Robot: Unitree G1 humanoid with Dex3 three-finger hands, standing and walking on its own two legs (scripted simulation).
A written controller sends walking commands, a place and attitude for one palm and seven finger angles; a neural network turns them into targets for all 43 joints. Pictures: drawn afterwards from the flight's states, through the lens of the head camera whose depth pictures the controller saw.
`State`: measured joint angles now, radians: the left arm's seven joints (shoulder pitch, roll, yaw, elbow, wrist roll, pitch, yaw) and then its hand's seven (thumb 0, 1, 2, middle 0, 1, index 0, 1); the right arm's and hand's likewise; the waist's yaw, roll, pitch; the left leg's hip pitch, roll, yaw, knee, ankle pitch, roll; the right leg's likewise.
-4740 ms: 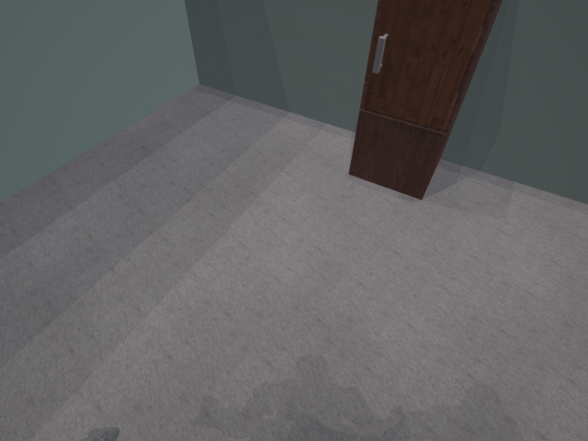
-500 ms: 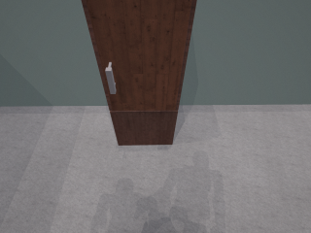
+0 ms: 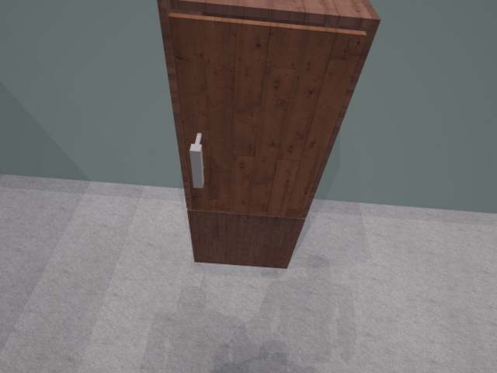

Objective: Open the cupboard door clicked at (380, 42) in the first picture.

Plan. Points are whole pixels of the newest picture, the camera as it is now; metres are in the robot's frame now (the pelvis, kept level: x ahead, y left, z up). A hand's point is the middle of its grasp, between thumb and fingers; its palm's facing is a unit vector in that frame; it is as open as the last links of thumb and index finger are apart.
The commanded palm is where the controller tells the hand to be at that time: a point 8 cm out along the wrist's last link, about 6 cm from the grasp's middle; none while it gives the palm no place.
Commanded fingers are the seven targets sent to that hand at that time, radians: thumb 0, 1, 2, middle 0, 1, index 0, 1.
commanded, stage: come to a stop and stand still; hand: left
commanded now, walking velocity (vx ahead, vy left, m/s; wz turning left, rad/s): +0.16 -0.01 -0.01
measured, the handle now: (198, 160) +0.61 +0.16 -0.08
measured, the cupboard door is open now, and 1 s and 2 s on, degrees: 0 0 0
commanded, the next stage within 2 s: look again from close up in 1.70 s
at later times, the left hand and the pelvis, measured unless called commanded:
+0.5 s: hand out of the picture +0.12 +0.16 -0.16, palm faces +0.09 -0.96 -0.25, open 7.3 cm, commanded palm none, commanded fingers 0.00 0.90 0.90 -0.20 -0.30 -0.20 -0.30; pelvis +0.04 -0.03 +0.00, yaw +3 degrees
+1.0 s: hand out of the picture -0.01 +0.19 -0.17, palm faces +0.03 -0.98 -0.20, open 7.4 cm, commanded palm none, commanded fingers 0.00 0.90 0.90 -0.20 -0.30 -0.20 -0.30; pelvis +0.01 +0.00 +0.01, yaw +1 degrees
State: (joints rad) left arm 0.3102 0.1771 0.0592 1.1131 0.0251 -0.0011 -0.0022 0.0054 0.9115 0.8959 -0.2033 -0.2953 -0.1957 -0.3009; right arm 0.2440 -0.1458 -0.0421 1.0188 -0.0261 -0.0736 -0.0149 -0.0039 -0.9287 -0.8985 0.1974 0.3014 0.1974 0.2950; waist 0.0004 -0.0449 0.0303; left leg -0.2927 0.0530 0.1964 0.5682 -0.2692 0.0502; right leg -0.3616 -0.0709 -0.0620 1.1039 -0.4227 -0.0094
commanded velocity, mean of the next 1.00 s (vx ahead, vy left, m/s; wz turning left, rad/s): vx -0.04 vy -0.03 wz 0.00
